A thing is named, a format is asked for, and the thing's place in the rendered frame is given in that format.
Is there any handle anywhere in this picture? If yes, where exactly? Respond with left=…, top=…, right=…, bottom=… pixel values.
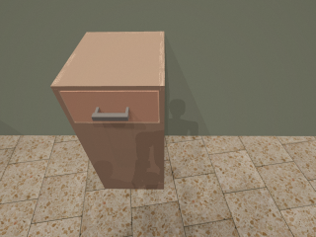
left=91, top=107, right=129, bottom=121

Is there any cabinet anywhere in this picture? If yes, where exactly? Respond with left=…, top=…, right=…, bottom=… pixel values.
left=50, top=31, right=165, bottom=190

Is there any drawer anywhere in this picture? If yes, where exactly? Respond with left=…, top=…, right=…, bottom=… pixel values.
left=60, top=90, right=159, bottom=122

